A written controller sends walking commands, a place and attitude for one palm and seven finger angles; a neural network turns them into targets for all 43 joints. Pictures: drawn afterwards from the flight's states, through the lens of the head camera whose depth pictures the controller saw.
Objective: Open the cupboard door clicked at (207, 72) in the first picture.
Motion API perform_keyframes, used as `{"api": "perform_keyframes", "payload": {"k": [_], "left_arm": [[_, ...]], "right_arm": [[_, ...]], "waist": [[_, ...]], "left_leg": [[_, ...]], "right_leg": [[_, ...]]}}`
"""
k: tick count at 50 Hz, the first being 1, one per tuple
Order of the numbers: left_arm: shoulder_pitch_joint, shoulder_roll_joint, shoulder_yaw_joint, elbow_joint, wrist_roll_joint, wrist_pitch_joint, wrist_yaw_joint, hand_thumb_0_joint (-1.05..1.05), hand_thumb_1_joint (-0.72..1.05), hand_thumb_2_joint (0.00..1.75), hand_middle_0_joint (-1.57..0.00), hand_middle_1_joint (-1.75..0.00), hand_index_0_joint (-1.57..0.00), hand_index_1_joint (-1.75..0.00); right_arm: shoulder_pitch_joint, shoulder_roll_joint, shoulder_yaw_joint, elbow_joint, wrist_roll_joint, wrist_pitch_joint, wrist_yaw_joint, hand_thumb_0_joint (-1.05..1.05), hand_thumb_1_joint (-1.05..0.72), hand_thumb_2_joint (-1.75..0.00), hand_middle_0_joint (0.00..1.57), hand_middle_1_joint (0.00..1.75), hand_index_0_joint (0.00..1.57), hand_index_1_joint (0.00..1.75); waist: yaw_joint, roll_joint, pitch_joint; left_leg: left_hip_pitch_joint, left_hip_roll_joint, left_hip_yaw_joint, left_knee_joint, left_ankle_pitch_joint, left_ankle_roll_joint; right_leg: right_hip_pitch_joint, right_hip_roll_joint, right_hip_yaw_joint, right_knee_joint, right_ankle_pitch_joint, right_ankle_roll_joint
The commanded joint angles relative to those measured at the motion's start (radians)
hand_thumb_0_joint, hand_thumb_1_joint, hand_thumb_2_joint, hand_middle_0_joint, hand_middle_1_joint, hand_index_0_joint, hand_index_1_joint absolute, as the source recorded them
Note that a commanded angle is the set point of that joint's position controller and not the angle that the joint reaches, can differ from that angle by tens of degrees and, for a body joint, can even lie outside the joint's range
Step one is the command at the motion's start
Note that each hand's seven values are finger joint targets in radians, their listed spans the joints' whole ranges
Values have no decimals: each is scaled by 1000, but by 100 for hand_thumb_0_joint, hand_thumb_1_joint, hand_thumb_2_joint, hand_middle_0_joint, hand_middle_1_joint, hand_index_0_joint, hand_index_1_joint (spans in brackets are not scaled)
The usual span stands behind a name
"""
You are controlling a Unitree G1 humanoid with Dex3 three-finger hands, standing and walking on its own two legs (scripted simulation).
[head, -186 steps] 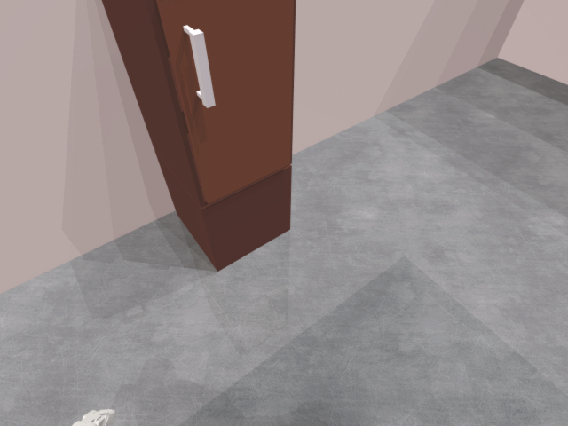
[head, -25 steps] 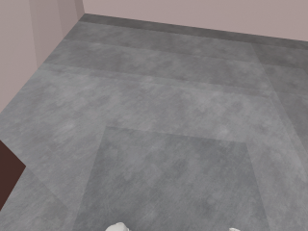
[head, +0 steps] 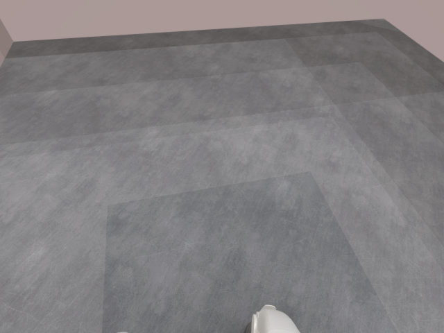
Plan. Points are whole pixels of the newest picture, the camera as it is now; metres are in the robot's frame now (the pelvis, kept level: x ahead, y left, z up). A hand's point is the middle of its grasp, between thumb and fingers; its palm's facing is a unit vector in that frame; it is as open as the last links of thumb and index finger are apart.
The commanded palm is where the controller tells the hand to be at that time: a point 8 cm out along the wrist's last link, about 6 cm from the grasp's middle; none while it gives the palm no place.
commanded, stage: walk to a spot facing it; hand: left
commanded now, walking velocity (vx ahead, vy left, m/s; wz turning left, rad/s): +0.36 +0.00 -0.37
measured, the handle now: out of the picture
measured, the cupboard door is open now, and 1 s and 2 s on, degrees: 0 0 0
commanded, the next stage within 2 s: turn to face it in 0.28 s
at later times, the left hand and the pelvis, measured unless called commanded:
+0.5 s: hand (153, 289) +0.24 +0.15 -0.18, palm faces -0.01 -0.98 -0.19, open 7.3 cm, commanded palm none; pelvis +0.22 -0.03 +0.00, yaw -3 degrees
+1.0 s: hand (128, 240) +0.35 +0.23 -0.17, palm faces +0.23 -0.95 -0.22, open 7.4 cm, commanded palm none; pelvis +0.29 +0.01 +0.00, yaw +12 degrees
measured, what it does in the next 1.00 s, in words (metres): walks ahead: right foot, then left foot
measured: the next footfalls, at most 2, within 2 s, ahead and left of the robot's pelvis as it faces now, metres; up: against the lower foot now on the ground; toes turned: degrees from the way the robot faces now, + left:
right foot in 0.12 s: +0.19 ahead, -0.13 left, +0.00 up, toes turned -11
left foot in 0.58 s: +0.40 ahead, +0.07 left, +0.00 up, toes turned +8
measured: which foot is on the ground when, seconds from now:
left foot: down 0.00-0.10, up 0.12-0.56, down 0.58-1.00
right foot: up 0.00-0.10, down 0.12-0.60, up 0.62-1.00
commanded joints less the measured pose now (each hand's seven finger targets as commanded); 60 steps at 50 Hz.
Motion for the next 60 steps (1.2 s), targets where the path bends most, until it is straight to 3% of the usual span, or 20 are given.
{"api": "perform_keyframes", "payload": {"k": [1,3,4,5,6,7,9,12,18,23,27,28,29,30,31,34,37,55,57,60], "left_arm": [[-125,22,-3,-109,-7,-47,-1,0,90,90,-20,-30,-20,-30],[60,48,6,-55,-4,-64,5,0,90,90,-20,-30,-20,-30],[220,102,21,-5,0,-75,13,0,90,90,-20,-30,-20,-30],[347,218,50,27,1,-87,28,0,90,90,-20,-30,-20,-30],[417,292,60,47,-25,-86,38,0,90,90,-20,-30,-20,-30],[355,298,61,29,-34,-82,45,0,90,90,-20,-30,-20,-30],[191,174,27,-5,-34,-85,52,0,90,90,-20,-30,-20,-30],[127,95,-7,-1,-19,-106,55,0,90,90,-20,-30,-20,-30],[170,86,-14,9,-22,-118,53,0,90,90,-20,-30,-20,-30],[227,108,-25,46,-21,-117,65,0,90,90,-20,-30,-20,-30],[205,150,-12,34,-20,-96,78,0,90,90,-20,-30,-20,-30],[208,151,-9,26,-25,-87,78,0,90,90,-20,-30,-20,-30],[246,123,-9,7,-39,-79,76,0,90,90,-20,-30,-20,-30],[272,92,-17,-21,-42,-78,75,0,90,90,-20,-30,-20,-30],[233,108,-16,-27,-37,-62,82,0,90,90,-20,-30,-20,-30],[133,99,4,-43,-24,-46,61,0,90,90,-20,-30,-20,-30],[198,79,11,-37,-19,-17,60,0,90,90,-20,-30,-20,-30],[27,136,21,-178,-27,0,72,0,90,90,-20,-30,-20,-30],[73,138,21,-174,-33,4,74,0,90,90,-20,-30,-20,-30],[204,167,29,-150,-40,0,80,0,90,90,-20,-30,-20,-30]], "right_arm": [[82,-162,-28,-19,-4,-3,-5,0,-90,-90,20,30,20,30],[53,-194,-35,-27,3,-1,-4,0,-90,-90,20,30,20,30],[25,-196,-36,-42,13,0,4,0,-90,-90,20,30,20,30],[45,-135,-26,-69,28,-4,16,0,-90,-90,20,30,20,30],[-15,-101,-18,-110,31,-6,8,0,-90,-90,20,30,20,30],[-66,-118,-25,-119,31,-3,7,0,-90,-90,20,30,20,30],[-126,-111,-32,-113,14,9,7,0,-90,-90,20,30,20,30],[-30,-59,-21,-69,1,48,12,0,-90,-90,20,30,20,30],[-163,-72,-21,-121,2,56,33,0,-90,-90,20,30,20,30],[-302,-81,-6,-156,13,49,42,0,-90,-90,20,30,20,30],[-215,-129,-15,-147,9,49,37,0,-90,-90,20,30,20,30],[-123,-173,-25,-127,4,49,34,0,-90,-90,20,30,20,30],[-51,-267,-44,-129,-6,47,27,0,-90,-90,20,30,20,30],[-15,-325,-50,-124,7,55,20,0,-90,-90,20,30,20,30],[-44,-318,-46,-124,18,58,9,0,-90,-90,20,30,20,30],[-223,-232,-35,-186,14,59,4,0,-90,-90,20,30,20,30],[-266,-230,-41,-212,15,61,11,0,-90,-90,20,30,20,30],[-178,-289,-93,-238,5,101,16,0,-90,-90,20,30,20,30],[-200,-298,-98,-253,2,110,18,0,-90,-90,20,30,20,30],[-256,-283,-104,-272,9,121,28,0,-90,-90,20,30,20,30]], "waist": [[10,159,65],[100,143,-66],[176,92,-155],[216,-100,-291],[211,-171,-320],[201,-104,-305],[125,25,-100],[30,-49,-23],[47,-104,-3],[80,-86,8],[26,-70,-30],[-7,2,-101],[-18,222,-188],[-8,355,-231],[-6,270,-271],[47,108,-83],[74,127,-110],[22,170,-137],[39,167,-143],[96,161,-147]], "left_leg": [[24,293,-97,-18,649,101],[29,265,-47,228,914,69],[-114,241,-23,442,843,33],[-440,145,-23,748,357,-12],[-676,8,-132,1030,-245,-41],[-703,56,-273,1106,-183,-23],[-686,128,-320,1038,-12,-18],[-564,126,-291,878,53,-37],[-614,103,-276,640,171,-52],[-564,50,-251,418,187,-25],[-368,-4,-236,256,228,12],[-217,-1,-259,193,435,28],[-7,186,-488,176,809,119],[40,370,-701,113,1072,251],[29,370,-733,71,878,268],[-270,240,-619,-24,427,186],[-353,163,-560,-89,207,145],[-234,111,-869,-78,101,177],[-292,87,-875,-94,76,154],[-439,-3,-791,-64,40,31]], "right_leg": [[5,52,-55,-120,-81,-51],[260,132,-112,-218,-75,-87],[524,117,-84,-266,14,-106],[859,-141,244,-298,32,-193],[948,-340,611,-393,263,-302],[845,-354,586,-446,180,-306],[547,-263,407,-501,94,-237],[309,-158,196,-550,197,-174],[356,-118,131,-574,201,-169],[486,-149,67,-503,478,-138],[520,-159,-14,-279,595,-80],[475,-126,-48,-101,518,-42],[269,-15,-94,144,139,22],[141,80,-44,420,-507,42],[77,63,72,507,-484,37],[54,-10,102,457,-295,50],[114,0,87,383,-197,60],[128,84,142,46,-284,59],[234,112,129,-47,-290,40],[512,120,92,-398,-165,5]]}}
